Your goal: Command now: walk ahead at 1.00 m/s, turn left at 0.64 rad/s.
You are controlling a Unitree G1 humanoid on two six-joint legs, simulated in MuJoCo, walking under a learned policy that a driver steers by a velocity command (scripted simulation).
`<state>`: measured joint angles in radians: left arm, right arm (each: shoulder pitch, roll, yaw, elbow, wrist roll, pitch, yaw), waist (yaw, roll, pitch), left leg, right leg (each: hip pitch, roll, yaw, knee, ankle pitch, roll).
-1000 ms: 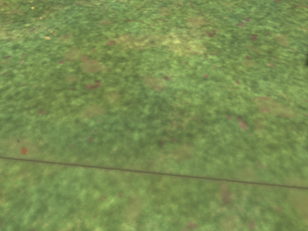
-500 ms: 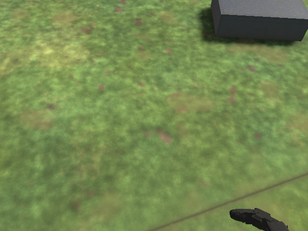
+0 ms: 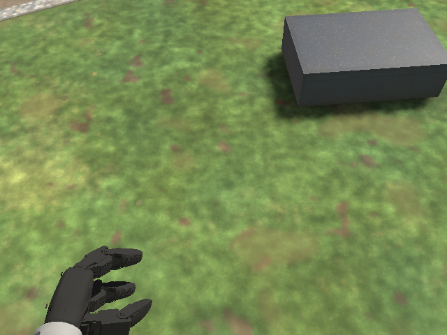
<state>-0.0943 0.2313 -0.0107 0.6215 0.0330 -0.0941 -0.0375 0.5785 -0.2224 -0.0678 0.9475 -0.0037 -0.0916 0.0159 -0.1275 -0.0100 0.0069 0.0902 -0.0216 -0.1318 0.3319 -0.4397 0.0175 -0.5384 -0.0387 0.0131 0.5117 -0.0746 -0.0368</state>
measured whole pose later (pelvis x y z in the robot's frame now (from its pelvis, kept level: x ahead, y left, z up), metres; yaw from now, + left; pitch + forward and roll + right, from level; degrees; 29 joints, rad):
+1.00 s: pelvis +0.38 -0.02 +0.02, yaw +12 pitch +0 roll +2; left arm 0.34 0.26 0.05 0.74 0.01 0.05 0.00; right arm 0.15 -0.27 -0.05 0.69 -0.02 0.05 -0.03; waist 0.03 0.03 0.02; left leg -0.49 -0.06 -0.01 0.88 -0.39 0.00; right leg -0.23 0.05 0.07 0.52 -0.29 -0.06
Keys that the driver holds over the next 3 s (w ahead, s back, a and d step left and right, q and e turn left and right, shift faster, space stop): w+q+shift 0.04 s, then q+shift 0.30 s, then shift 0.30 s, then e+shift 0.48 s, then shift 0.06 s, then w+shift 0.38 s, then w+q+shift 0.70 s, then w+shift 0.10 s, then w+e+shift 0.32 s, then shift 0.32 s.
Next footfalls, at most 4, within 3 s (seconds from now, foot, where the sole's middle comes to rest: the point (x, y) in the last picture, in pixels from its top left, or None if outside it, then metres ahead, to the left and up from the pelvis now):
0.38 left None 0.47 0.11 -0.76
0.90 right None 0.43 -0.09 -0.76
1.38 left None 0.45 0.09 -0.76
1.80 right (253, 226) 0.80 -0.16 -0.76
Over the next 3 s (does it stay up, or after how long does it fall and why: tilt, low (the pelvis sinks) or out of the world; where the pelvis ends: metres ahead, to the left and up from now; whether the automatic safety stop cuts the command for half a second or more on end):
stays up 1.58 0.31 0.02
